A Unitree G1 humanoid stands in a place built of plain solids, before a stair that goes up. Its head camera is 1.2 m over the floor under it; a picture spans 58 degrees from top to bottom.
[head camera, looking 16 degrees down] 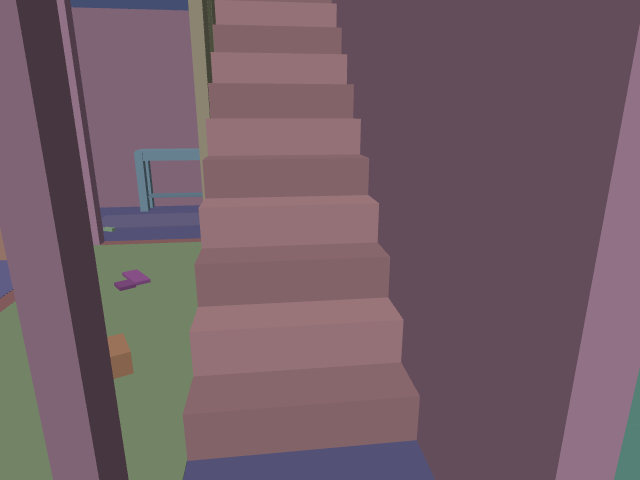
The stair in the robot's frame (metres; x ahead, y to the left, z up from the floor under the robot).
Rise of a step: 0.20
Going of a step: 0.23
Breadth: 0.86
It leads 7 degrees to the left of straight ahead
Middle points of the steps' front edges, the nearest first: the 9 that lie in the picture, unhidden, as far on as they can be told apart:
1.33 0.05 0.20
1.57 0.08 0.40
1.79 0.11 0.59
2.02 0.14 0.79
2.25 0.17 0.99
2.48 0.19 1.19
2.71 0.22 1.38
2.94 0.25 1.58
3.17 0.28 1.78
